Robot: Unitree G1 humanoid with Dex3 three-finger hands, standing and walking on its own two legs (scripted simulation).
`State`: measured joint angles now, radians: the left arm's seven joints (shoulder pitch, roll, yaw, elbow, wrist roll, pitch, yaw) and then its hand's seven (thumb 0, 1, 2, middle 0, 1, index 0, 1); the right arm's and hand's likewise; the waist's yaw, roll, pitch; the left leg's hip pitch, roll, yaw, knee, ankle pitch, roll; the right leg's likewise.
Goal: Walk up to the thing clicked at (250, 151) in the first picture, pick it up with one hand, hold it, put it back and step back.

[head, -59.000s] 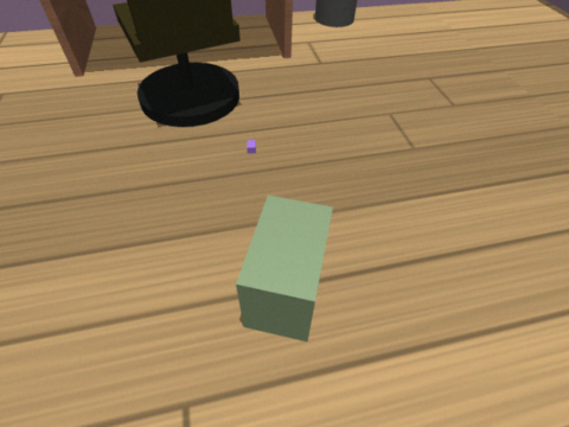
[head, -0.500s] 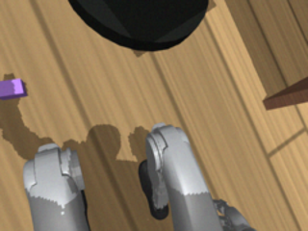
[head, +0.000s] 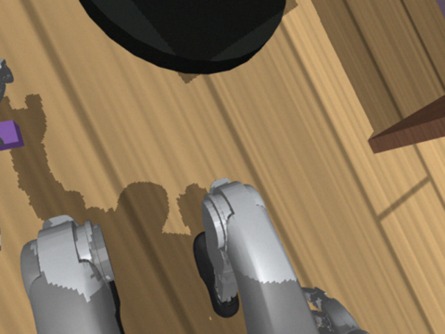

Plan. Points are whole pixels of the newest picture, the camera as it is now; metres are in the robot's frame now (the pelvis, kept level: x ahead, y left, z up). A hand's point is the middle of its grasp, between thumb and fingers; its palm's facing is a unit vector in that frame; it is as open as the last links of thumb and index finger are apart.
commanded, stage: approach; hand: left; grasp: from above
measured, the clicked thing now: (0, 136) +0.49 +0.30 -0.31
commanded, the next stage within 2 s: close in in 0.32 s
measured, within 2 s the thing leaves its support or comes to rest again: neither
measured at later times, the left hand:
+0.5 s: hand out of the picture +0.47 +0.33 -0.19, palm faces -0.48 -0.07 -0.87, open 11.4 cm
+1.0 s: hand out of the picture +0.47 +0.29 -0.24, palm faces -0.47 -0.08 -0.88, open 11.7 cm
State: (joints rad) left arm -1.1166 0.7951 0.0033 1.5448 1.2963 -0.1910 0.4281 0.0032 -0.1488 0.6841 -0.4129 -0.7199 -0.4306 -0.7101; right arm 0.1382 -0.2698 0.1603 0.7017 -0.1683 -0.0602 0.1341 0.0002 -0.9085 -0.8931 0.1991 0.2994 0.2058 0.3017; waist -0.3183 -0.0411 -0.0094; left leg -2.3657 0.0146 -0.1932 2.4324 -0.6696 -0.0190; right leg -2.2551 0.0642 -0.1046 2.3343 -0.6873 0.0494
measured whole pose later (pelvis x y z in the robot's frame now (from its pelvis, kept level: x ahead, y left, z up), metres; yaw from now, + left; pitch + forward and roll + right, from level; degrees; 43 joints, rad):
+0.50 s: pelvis +0.00 +0.00 +0.00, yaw +0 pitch +33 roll -10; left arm -1.05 0.88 0.02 1.45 1.23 -0.21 0.31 0.00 -0.11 0.64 -0.46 -0.66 -0.48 -0.65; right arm 0.17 -0.28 0.17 0.68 -0.16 -0.04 0.12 0.00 -0.91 -0.89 0.20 0.30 0.21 0.30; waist -0.28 -0.05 0.05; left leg -2.36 0.01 -0.20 2.45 -0.67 -0.02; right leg -2.25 0.06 -0.11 2.35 -0.69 0.05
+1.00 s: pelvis +0.00 +0.00 -0.01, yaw -2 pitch +31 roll -12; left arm -1.11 0.94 0.07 1.68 1.31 -0.21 0.52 0.00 -0.12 0.66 -0.43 -0.63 -0.44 -0.63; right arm 0.14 -0.30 0.26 0.65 -0.21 -0.12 0.15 0.00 -0.90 -0.90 0.20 0.30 0.20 0.30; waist -0.38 -0.10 0.10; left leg -2.37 0.02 -0.23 2.49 -0.68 -0.02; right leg -2.26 0.08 -0.13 2.36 -0.68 0.06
